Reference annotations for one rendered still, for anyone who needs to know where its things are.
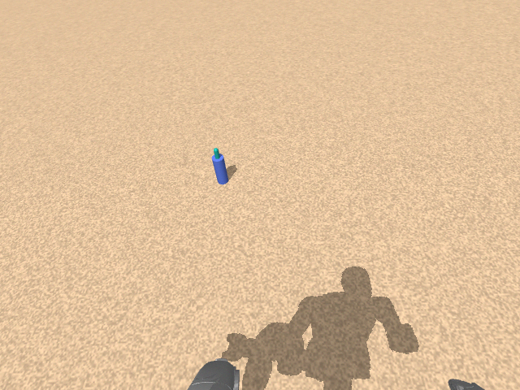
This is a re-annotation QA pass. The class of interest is bottle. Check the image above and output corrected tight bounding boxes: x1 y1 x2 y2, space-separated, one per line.
212 148 228 184

